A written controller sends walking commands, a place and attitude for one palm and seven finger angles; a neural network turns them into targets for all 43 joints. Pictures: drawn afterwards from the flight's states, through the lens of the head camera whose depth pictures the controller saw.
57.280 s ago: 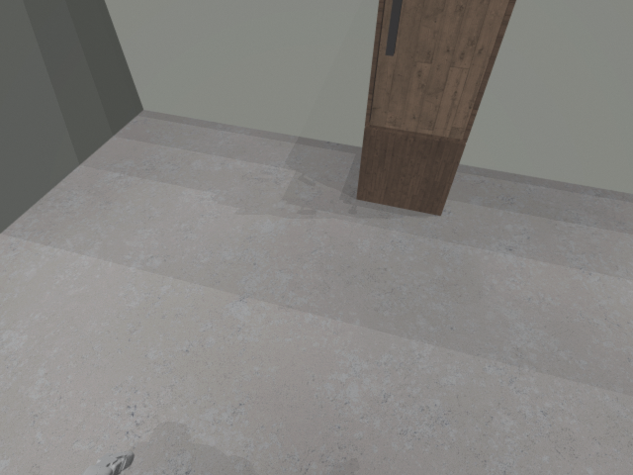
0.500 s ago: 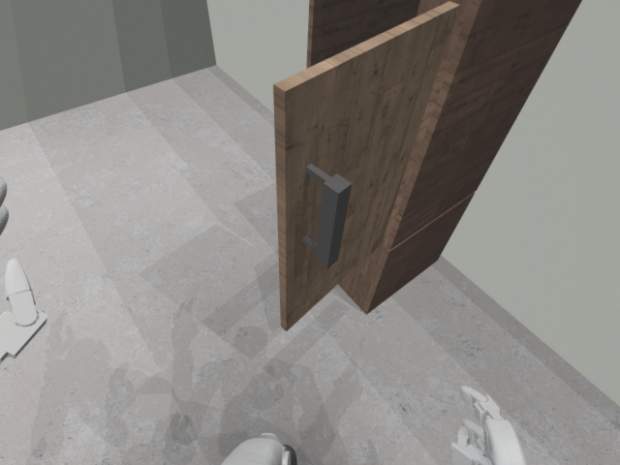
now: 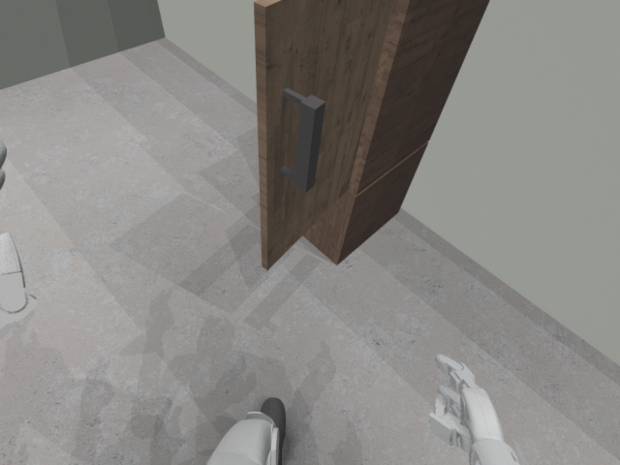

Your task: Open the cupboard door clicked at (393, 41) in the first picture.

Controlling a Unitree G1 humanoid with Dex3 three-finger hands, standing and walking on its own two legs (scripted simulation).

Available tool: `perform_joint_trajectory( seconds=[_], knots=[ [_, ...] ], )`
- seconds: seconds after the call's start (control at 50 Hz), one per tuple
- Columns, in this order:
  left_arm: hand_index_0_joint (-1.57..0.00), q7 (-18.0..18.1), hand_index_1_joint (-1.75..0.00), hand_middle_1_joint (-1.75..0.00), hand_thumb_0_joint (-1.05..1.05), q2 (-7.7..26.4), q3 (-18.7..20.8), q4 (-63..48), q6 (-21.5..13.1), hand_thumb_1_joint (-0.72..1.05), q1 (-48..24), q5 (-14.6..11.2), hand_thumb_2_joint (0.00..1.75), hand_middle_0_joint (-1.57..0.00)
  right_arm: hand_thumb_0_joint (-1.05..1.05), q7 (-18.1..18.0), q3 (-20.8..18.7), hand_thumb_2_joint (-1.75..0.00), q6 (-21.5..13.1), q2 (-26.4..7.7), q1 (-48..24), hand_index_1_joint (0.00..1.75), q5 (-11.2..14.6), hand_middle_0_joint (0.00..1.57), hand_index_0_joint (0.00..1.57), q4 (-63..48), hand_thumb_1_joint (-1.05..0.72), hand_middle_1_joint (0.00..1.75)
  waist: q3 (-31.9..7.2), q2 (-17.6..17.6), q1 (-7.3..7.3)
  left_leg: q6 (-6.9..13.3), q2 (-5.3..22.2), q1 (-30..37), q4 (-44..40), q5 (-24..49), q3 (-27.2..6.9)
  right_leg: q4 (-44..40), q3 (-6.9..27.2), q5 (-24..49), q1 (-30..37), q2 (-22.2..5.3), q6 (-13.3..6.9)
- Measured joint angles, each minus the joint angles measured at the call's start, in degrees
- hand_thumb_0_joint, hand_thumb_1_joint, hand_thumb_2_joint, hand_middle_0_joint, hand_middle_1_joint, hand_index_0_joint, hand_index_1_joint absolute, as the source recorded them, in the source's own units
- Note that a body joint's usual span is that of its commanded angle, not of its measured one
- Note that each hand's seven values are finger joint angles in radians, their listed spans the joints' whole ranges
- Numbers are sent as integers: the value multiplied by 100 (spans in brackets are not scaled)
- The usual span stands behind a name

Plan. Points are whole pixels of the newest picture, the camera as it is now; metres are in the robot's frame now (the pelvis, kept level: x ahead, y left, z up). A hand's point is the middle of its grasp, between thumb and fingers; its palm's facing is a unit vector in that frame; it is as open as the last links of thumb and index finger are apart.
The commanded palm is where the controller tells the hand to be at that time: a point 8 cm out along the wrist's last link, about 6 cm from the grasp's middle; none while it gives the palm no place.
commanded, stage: stop stepping back and stand still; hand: left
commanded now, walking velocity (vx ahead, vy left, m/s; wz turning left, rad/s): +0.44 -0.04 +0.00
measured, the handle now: (297, 142) +0.58 +0.08 +0.06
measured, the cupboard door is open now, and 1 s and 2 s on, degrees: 98 98 98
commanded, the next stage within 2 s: let the arm hang, fingers relaxed in 2.00 s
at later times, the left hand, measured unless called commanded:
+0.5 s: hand out of the picture +0.06 +0.29 +0.22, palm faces +0.53 -0.75 -0.40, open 7.4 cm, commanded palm +0.00 +0.33 +0.20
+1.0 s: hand out of the picture +0.09 +0.22 +0.19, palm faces +0.39 -0.74 -0.56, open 7.4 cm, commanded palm +0.02 +0.27 +0.20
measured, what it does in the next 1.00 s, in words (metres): walks backwards: left foot, then right foot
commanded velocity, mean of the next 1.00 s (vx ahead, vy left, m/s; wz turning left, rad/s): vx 0.18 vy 0.01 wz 0.00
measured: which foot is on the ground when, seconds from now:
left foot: up 0.00-0.02, down 0.04-0.24, up 0.26-0.48, down 0.50-0.84, up 0.86-1.00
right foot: down 0.00-0.10, up 0.12-0.24, down 0.26-0.50, up 0.52-0.82, down 0.84-1.00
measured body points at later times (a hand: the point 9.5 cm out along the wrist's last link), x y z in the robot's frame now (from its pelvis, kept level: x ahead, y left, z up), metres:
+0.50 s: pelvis -0.12 +0.02 +0.02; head -0.14 +0.05 +0.47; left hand +0.02 +0.33 +0.24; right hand +0.02 -0.23 -0.05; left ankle -0.18 +0.14 -0.71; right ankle -0.06 -0.06 -0.70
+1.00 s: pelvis -0.12 -0.03 +0.02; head -0.09 -0.06 +0.47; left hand +0.07 +0.26 +0.22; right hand +0.02 -0.28 -0.09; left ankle -0.14 +0.11 -0.65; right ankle -0.12 -0.09 -0.71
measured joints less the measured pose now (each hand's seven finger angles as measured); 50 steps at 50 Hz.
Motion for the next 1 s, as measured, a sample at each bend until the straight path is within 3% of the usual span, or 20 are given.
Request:
perform_joint_trajectory(
  seconds=[0.06,0.12,0.14,0.2,0.24,0.26,0.28,0.32,0.36,0.4,0.46,0.5,0.52,0.58,0.64,0.8,0.84,0.88,0.94,1.0],
  knots=[
    [-22,-59,-30,-31,2,169,47,-60,101,89,262,-10,90,-22,1,-36,-1,-90,124,28,559,30,99,20,21,223,-90,30,-268,-121,31,116,-126,468,404,63,-21,295,92,-237,225,-90,82],
    [-22,-13,-30,-31,2,-38,57,347,170,89,-117,-11,90,-22,1,-169,-34,-90,118,-108,830,30,125,20,21,327,-90,30,-327,-42,-36,650,-154,848,288,729,64,1639,110,-402,-89,-154,169],
    [-22,2,-30,-31,1,-113,11,645,205,89,-402,3,90,-22,1,-215,-57,-90,104,-142,832,30,110,20,21,379,-90,30,-310,10,-110,667,-181,943,229,695,51,2181,167,-465,-335,-108,131],
    [-22,25,-30,-31,1,-286,-126,1504,453,89,-1245,54,90,-22,1,-261,-92,-90,103,-160,782,30,65,20,20,443,-90,30,-217,95,-329,178,-264,1210,-330,623,-36,2833,56,-671,-997,81,-30],
    [-21,28,-30,-31,2,-302,-178,1706,590,89,-1387,71,90,-21,1,-231,-119,-90,106,-154,782,30,82,20,20,296,-90,30,-144,92,-477,-152,-244,1104,-322,-154,98,2104,-219,-812,-1110,130,-237],
    [-21,26,-30,-31,2,-219,-153,1572,612,89,-1270,94,90,-21,1,-196,-122,-90,100,-143,779,30,136,20,20,176,-90,30,-143,-75,-466,-240,-340,682,509,-814,159,1556,-114,-746,-1220,22,-399],
    [-21,3,-30,-31,2,-252,-159,1362,594,89,-1071,119,90,-21,1,-160,-138,-90,106,-173,736,30,145,20,20,152,-90,30,-98,-140,-412,-274,-399,245,1768,-1078,5,1586,-99,-28,-1444,-71,-467],
    [-21,-147,-30,-31,2,-407,-243,908,499,90,-545,181,90,-21,1,-99,-223,-90,169,-189,756,30,68,20,20,292,-90,30,-226,-202,-351,-310,-435,-335,4038,-987,-252,1696,-139,729,-1785,-158,-396],
    [-21,-272,-30,-31,2,-443,-339,646,348,89,-134,251,90,-21,1,-101,-247,-90,232,-106,935,30,27,20,20,451,-90,30,-543,-353,-277,-254,-287,-239,4797,-888,-253,1430,-172,830,-1942,-220,-322],
    [-22,-241,-30,-31,2,-426,-371,617,161,89,70,325,90,-22,1,-206,-230,-90,203,-38,1147,30,2,20,20,495,-90,30,-815,-487,-161,-102,-100,355,4105,-1246,-207,1022,-151,804,-2040,-254,-303],
    [-22,-43,-30,-31,2,-416,-302,705,27,89,-79,389,90,-22,1,-362,-198,-90,-17,-118,1282,30,-34,20,20,456,-90,30,-888,-489,-23,131,29,1671,1766,-1822,-132,635,-167,992,-2193,-320,-297],
    [-22,113,-30,-31,2,-415,-222,787,-30,89,-439,400,90,-22,1,-432,-216,-90,-189,-311,1257,30,-52,20,20,287,-90,30,-755,-245,-39,290,99,2554,105,-1925,-210,994,-218,806,-2488,-281,-150],
    [-22,182,-30,-31,2,-384,-166,912,-59,89,-696,418,90,-22,1,-450,-257,-90,-243,-313,1143,30,-48,20,20,284,-90,30,-597,-247,-93,266,23,2540,-14,-1550,-237,1517,-130,573,-2705,-334,-38],
    [-21,223,-30,-31,2,-426,-44,1415,-84,89,-986,446,90,-21,1,-353,-249,-90,-239,-183,905,30,23,20,20,347,-90,30,-350,-205,-130,130,-84,2623,116,-1232,-112,3210,75,578,-3185,-351,148],
    [-21,129,-30,-31,2,-505,-88,1584,23,89,-750,465,90,-21,1,-197,-219,-90,-230,-2,941,30,79,20,20,369,-90,30,-431,-11,-305,142,-22,2720,-114,-1120,-154,3903,-4,1006,-3409,-439,251],
    [-21,14,-30,-31,2,-501,-255,1147,7,89,-12,470,90,-21,1,-182,-94,-90,-118,212,1104,30,-10,20,21,382,-90,30,-296,149,-178,-143,277,2726,-235,-1111,-59,1594,-290,838,-2237,-591,293],
    [-21,51,-30,-31,2,-390,-200,1130,10,89,-109,474,90,-21,1,-189,-99,-90,-85,147,1067,30,-3,20,21,373,-90,30,-216,203,-160,-144,355,2485,274,-1384,-117,917,-360,1065,-1785,-502,92],
    [-22,59,-30,-31,2,-445,-245,1205,30,89,-363,451,90,-21,1,-183,-170,-90,25,-12,835,30,47,20,21,497,-90,30,-19,371,-177,27,339,2022,1398,-1711,-388,1096,-460,999,-1813,-396,-171],
    [-22,54,-30,-31,2,-613,-314,1364,-27,89,-447,390,90,-22,1,-141,-306,-90,152,-243,570,30,108,20,21,605,-90,30,124,410,-235,0,54,1464,2723,-1692,-503,982,-429,919,-1637,-395,-227],
    [-22,69,-30,-31,2,-694,-279,1438,-139,89,-84,344,90,-22,1,-168,-394,-90,243,-393,430,30,142,20,21,434,-90,30,142,366,-334,-52,-40,1293,2653,-1369,-344,679,-294,1033,-1415,-390,-226]
  ],
)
